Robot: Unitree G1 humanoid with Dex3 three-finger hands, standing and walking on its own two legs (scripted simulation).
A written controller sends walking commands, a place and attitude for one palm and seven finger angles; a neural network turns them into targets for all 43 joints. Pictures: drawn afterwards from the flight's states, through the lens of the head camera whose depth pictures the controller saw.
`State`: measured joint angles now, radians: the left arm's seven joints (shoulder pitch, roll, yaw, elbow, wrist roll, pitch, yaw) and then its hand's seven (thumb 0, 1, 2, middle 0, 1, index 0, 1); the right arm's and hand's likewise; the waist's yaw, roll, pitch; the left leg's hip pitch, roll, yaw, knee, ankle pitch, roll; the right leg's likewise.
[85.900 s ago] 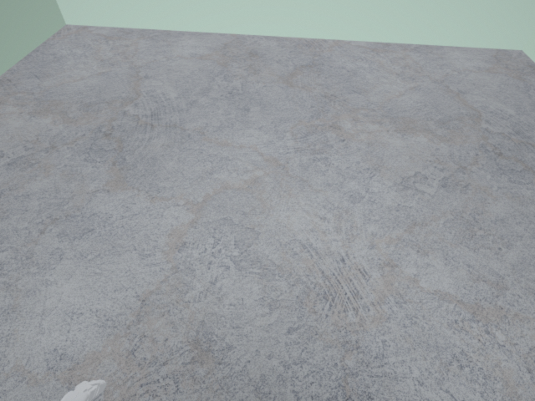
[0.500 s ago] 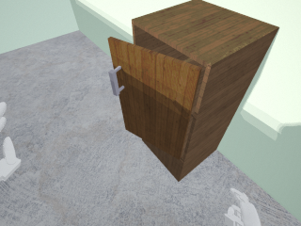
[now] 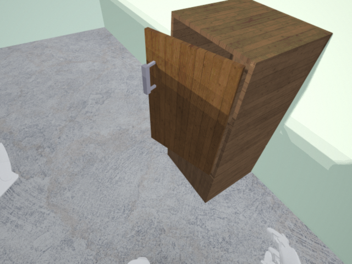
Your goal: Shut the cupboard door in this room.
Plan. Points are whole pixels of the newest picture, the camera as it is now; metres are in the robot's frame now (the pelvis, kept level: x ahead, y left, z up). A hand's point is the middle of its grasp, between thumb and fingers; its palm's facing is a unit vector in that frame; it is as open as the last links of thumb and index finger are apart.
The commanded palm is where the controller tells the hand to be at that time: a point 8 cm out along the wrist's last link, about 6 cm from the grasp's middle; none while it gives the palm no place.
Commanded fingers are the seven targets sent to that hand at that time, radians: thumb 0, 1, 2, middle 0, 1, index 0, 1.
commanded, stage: step back with the hand held close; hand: left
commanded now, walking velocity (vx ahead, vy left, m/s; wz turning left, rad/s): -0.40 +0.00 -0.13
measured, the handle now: (149, 77) +0.77 +0.13 -0.01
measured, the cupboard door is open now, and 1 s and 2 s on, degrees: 18 18 18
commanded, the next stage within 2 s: stop stepping back and stand still in 0.38 s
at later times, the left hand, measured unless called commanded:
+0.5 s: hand out of the picture +0.09 +0.29 +0.19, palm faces +0.49 -0.73 -0.47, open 7.4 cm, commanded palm +0.03 +0.32 +0.19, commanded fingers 0.00 0.90 0.90 -0.20 -0.30 -0.20 -0.30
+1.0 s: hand out of the picture +0.04 +0.28 +0.19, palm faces +0.31 -0.81 -0.50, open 7.4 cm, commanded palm -0.02 +0.33 +0.19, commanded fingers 0.00 0.90 0.90 -0.20 -0.30 -0.20 -0.30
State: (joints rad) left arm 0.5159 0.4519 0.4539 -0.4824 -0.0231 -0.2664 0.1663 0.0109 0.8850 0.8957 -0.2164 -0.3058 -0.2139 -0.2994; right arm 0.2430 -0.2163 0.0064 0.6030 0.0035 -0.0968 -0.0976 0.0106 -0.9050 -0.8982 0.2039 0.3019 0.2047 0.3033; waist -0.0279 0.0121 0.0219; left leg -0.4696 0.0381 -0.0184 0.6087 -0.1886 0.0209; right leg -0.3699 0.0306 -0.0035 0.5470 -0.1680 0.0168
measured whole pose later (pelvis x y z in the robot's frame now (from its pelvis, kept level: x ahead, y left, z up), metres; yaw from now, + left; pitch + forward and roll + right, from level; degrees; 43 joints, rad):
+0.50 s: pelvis -0.10 +0.01 -0.02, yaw +2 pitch +0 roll -3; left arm 0.51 0.49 0.49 -0.54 -0.06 -0.27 0.17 0.01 0.89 0.90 -0.22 -0.31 -0.21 -0.30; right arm 0.17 -0.18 -0.02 0.66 -0.01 -0.11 -0.05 0.01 -0.91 -0.90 0.20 0.30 0.20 0.30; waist 0.01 0.01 0.02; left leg -0.68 0.11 0.09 0.77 -0.27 -0.04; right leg -0.29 0.04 0.01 0.73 -0.46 -0.02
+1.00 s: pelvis -0.19 +0.04 +0.01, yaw -6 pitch +0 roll -1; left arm 0.57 0.51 0.43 -0.53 -0.06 -0.14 0.16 0.01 0.88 0.90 -0.22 -0.31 -0.21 -0.30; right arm 0.24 -0.20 0.02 0.60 -0.02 -0.05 -0.06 0.01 -0.90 -0.90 0.21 0.30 0.21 0.30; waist -0.02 -0.01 -0.04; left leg -0.48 0.04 0.10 0.64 -0.29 -0.02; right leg -0.14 0.07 -0.08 0.44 -0.29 -0.10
